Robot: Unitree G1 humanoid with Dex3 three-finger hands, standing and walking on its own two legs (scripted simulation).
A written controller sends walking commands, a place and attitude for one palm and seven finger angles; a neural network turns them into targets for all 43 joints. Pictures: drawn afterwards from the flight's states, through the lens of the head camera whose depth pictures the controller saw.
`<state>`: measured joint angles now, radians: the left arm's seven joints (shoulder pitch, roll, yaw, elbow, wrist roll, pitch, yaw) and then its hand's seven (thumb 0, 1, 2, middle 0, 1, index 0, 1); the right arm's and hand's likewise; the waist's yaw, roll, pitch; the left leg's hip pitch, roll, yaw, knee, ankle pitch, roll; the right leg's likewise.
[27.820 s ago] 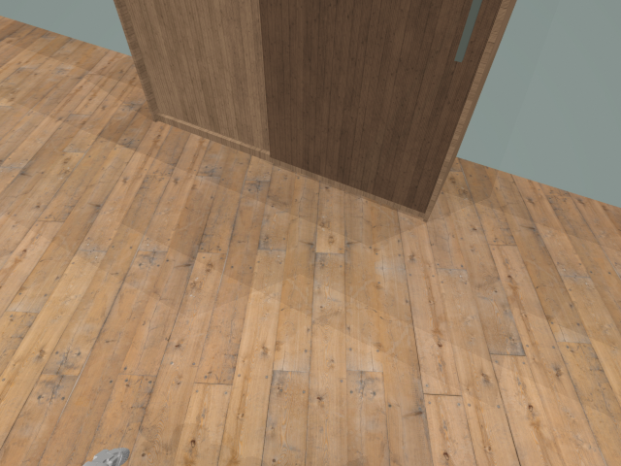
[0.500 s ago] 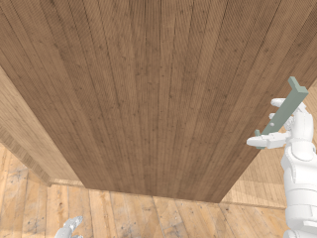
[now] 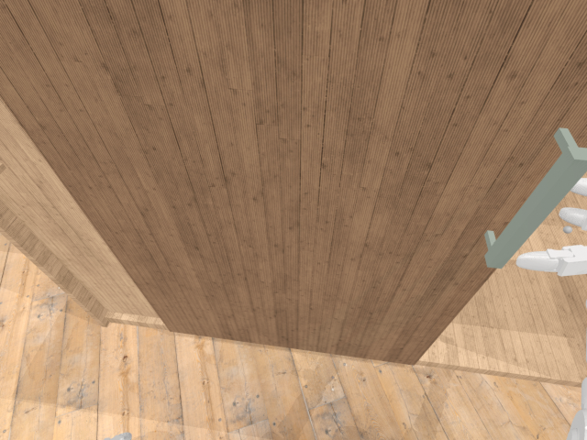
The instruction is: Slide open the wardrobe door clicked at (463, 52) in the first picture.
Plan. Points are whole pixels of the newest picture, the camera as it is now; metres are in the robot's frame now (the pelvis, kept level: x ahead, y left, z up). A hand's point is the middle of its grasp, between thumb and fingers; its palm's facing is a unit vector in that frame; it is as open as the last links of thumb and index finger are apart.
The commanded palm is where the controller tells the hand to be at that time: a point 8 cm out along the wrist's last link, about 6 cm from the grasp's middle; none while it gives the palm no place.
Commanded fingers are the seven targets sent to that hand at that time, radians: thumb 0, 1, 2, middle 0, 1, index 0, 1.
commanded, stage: slip the hand off the handle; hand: right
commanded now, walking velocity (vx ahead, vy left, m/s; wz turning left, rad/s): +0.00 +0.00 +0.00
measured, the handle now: (524, 206) +0.44 -0.27 +0.10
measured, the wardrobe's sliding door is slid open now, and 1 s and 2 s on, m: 0.54 0.54 0.54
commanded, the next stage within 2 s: draw the hand back to the body in 0.64 s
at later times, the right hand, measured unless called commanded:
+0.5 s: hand out of the picture +0.31 -0.32 +0.10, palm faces +0.39 +0.90 -0.21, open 14.7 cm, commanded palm +0.26 -0.35 +0.10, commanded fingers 0.00 0.55 -0.20 0.25 1.15 0.25 1.15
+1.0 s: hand out of the picture +0.28 -0.28 +0.13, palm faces +0.10 +0.99 -0.05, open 14.7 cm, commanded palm +0.22 -0.34 +0.12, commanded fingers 0.00 0.55 -0.20 0.25 1.15 0.25 1.15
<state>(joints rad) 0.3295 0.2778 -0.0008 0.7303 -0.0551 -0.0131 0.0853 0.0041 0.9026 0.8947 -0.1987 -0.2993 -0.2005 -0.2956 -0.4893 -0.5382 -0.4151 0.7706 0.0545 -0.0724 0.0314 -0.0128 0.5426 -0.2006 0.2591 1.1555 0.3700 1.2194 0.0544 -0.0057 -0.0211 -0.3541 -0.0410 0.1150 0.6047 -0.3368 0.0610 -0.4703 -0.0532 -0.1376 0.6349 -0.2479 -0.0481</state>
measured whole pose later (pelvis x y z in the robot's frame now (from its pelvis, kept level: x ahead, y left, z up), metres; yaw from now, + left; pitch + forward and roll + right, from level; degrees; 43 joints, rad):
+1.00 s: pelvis +0.00 +0.00 +0.01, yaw +0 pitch -2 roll +1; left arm 0.22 0.26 -0.06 0.66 -0.08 -0.14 0.11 0.01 0.90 0.89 -0.20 -0.30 -0.20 -0.30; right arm -0.03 -0.46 -0.42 0.31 0.36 -0.07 0.41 -0.01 0.54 -0.20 0.25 1.15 0.25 1.15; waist -0.01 -0.03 0.00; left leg -0.18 -0.04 0.11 0.51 -0.30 0.06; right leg -0.30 -0.04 -0.14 0.55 -0.22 -0.05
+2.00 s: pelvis +0.02 +0.00 +0.02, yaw +0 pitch -6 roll +0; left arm 0.20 0.24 -0.01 0.66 -0.01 -0.12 0.06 0.01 0.90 0.89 -0.20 -0.30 -0.20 -0.30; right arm 0.50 -0.35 -0.31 -0.41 0.10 -0.07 -0.13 0.01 -0.66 -0.78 0.21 0.44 0.21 0.44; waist -0.07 -0.06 0.04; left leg 0.03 -0.04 0.09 0.32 -0.24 0.05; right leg -0.09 -0.02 -0.15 0.38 -0.17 -0.04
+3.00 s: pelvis -0.05 -0.04 +0.01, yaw +1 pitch -1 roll +3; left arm 0.22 0.25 -0.02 0.58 -0.03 -0.02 0.12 0.01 0.90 0.90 -0.20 -0.30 -0.20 -0.30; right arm 0.55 -0.43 -0.39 -0.47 0.07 -0.14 -0.18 0.01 -0.89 -0.90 0.21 0.30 0.21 0.30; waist -0.02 -0.06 0.02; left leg -0.25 -0.05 0.06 0.47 -0.25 0.01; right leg -0.36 -0.02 -0.10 0.50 -0.14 -0.08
